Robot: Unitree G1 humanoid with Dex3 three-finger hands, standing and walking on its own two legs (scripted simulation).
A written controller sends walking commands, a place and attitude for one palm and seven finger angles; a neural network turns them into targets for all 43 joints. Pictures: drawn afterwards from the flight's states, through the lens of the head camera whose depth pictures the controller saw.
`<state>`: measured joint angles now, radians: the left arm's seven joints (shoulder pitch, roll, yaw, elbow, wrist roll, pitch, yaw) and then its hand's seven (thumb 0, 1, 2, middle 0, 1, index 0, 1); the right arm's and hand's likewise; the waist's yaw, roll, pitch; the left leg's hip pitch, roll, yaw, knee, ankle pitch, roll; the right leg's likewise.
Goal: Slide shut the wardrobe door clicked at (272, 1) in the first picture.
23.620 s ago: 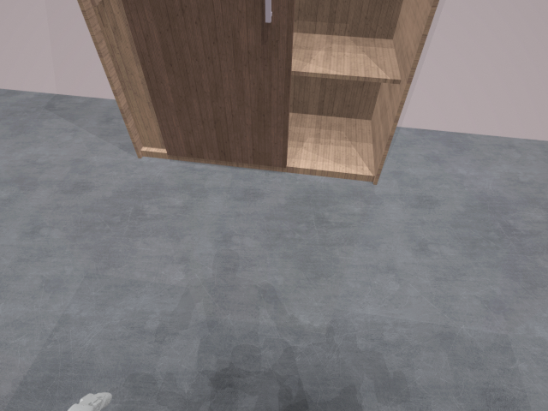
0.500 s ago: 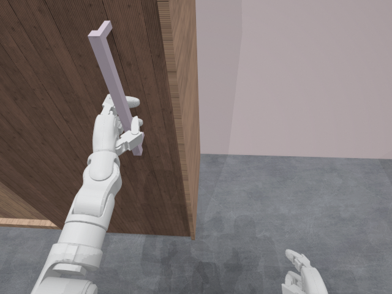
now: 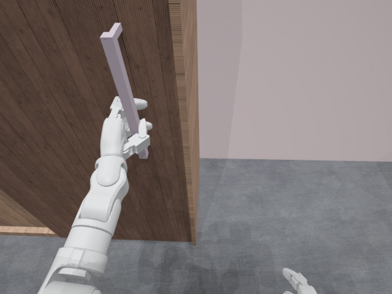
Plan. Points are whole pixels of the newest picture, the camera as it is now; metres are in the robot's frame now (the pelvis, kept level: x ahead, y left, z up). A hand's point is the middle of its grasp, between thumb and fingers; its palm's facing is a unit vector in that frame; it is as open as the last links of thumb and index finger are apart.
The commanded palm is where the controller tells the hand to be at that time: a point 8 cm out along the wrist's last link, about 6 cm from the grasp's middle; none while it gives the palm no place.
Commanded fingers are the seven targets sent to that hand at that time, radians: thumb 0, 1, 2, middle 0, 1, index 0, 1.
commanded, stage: stop walking and hold the door there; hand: left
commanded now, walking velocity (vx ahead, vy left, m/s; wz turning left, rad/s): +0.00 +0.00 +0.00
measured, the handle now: (132, 102) +0.43 +0.18 +0.17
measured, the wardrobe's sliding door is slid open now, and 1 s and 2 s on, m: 0.00 0.00 0.00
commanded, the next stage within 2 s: loosen the grip on the handle in 0.48 s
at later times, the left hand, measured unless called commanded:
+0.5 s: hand (146, 137) +0.37 +0.15 +0.13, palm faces +0.20 -0.97 -0.13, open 6.1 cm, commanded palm +0.34 +0.16 +0.13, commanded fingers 0.00 0.90 0.90 -0.45 -1.40 -0.45 -1.40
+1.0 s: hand (144, 136) +0.38 +0.15 +0.13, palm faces +0.26 -0.96 -0.14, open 12.8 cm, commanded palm +0.34 +0.20 +0.13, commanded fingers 0.00 -0.55 0.20 -0.29 -1.20 -0.29 -1.20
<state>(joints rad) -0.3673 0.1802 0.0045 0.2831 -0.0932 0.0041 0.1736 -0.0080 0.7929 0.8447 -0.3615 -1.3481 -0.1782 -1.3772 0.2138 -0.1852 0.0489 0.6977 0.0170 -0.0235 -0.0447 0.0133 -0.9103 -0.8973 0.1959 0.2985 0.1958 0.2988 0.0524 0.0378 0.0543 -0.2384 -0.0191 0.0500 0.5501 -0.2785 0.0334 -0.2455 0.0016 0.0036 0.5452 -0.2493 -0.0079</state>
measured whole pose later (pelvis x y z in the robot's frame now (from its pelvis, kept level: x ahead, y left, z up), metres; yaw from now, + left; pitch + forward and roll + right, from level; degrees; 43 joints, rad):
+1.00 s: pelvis +0.02 -0.03 +0.00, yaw +1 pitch +2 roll +1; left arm -0.25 0.23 0.15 0.20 -0.07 0.04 0.14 0.00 -0.35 0.31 -0.40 -1.33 -0.33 -1.34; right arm 0.27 -0.26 -0.01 0.72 0.03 -0.12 -0.04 0.01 -0.91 -0.90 0.20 0.30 0.20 0.30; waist -0.01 0.02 -0.03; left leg -0.30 0.02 0.02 0.56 -0.30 -0.01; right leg -0.31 0.04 -0.03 0.58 -0.30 -0.05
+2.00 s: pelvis +0.02 -0.01 +0.00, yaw +1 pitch +3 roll -1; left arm -0.22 0.33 0.26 0.30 -0.14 -0.08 -0.02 -0.02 -0.55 0.20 -0.26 -1.15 -0.26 -1.15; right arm 0.30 -0.25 0.00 0.70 0.04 -0.12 -0.08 0.01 -0.91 -0.90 0.20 0.30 0.20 0.30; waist -0.01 0.03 -0.04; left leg -0.32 0.00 0.02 0.59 -0.31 0.02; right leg -0.31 0.02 -0.02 0.55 -0.29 -0.02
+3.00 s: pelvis +0.01 -0.04 +0.00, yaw +2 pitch -2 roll +0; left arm 0.20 0.33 0.34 -0.10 -0.36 0.09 -0.23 -0.02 -0.55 0.20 -0.25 -1.15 -0.26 -1.15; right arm 0.24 -0.28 0.03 0.66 0.06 -0.24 -0.11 0.02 -0.91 -0.90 0.20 0.30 0.20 0.30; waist 0.03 0.06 -0.03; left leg -0.23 0.02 -0.01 0.57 -0.30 -0.02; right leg -0.22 0.04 -0.05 0.56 -0.30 -0.05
